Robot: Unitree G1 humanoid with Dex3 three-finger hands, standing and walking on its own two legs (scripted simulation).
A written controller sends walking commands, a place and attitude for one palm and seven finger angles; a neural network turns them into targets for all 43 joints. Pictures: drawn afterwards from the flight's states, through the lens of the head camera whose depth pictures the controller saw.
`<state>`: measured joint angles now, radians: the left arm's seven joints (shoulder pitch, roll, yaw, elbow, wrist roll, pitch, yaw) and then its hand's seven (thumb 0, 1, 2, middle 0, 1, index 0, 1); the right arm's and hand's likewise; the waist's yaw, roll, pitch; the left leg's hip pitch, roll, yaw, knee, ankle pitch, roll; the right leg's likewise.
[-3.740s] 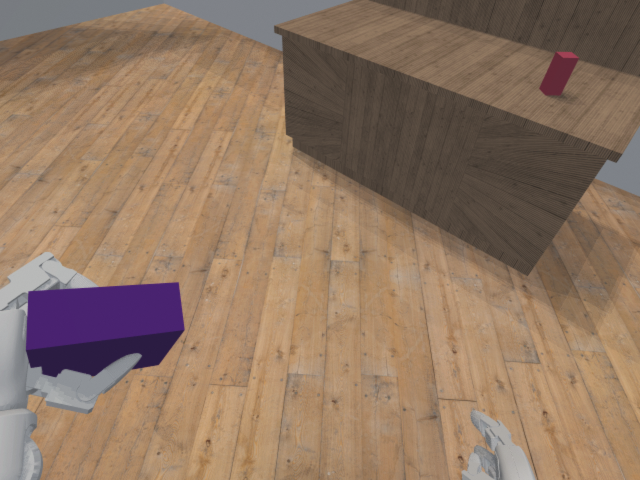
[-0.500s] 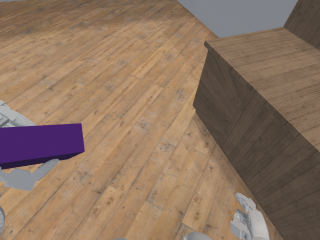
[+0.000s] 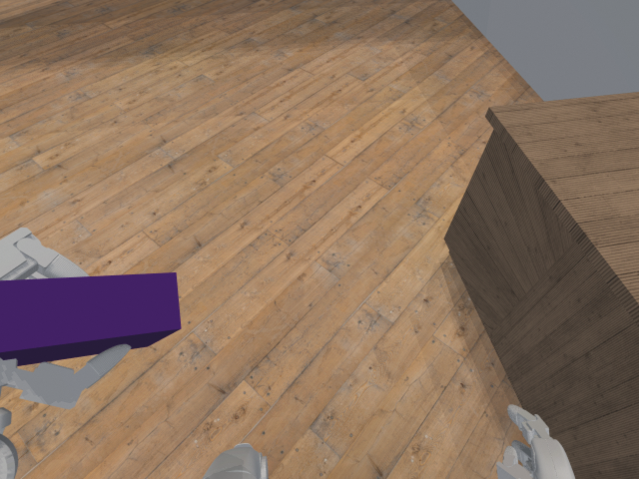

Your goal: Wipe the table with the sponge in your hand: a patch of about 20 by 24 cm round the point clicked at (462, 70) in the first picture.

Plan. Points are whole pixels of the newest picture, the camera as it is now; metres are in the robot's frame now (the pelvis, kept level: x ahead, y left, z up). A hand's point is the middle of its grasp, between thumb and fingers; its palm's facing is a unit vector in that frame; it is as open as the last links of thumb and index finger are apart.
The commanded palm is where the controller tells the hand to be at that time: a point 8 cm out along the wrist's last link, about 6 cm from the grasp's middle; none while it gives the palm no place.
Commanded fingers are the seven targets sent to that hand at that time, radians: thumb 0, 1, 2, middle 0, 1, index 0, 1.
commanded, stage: turn to face it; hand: left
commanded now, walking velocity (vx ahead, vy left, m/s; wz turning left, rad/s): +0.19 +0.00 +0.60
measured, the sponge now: (114, 318) +0.23 +0.20 +0.16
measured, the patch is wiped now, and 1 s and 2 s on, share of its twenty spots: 0.00 0.00 0.00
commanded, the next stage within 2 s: none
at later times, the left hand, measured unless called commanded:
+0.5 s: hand (122, 265) +0.28 +0.20 +0.17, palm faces +0.43 -0.80 -0.42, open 9.2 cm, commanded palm +0.22 +0.24 +0.18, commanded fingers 0.00 0.10 1.30 -1.20 -1.60 -1.20 -1.60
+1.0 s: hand (207, 255) +0.30 +0.13 +0.16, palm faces +0.11 -0.89 -0.44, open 9.2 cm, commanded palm +0.26 +0.17 +0.18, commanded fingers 0.00 0.10 1.30 -1.20 -1.60 -1.20 -1.60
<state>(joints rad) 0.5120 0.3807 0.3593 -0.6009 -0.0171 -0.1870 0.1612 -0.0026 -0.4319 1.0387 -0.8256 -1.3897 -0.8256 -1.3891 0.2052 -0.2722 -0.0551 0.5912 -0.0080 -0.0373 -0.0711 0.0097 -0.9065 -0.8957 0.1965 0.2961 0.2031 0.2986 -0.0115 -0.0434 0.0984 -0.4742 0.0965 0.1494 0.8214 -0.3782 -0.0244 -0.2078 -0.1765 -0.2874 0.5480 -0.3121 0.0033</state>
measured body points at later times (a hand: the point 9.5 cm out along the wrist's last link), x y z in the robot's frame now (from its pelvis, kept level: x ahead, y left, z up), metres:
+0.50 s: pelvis +0.05 -0.03 -0.01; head +0.07 -0.07 +0.43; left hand +0.25 +0.24 +0.19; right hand +0.25 -0.22 -0.12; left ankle +0.05 +0.12 -0.68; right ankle +0.10 -0.11 -0.74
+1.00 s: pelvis +0.01 -0.03 +0.00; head +0.03 -0.04 +0.44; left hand +0.28 +0.18 +0.19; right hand +0.09 -0.29 -0.10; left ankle +0.04 +0.11 -0.74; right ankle +0.00 -0.14 -0.71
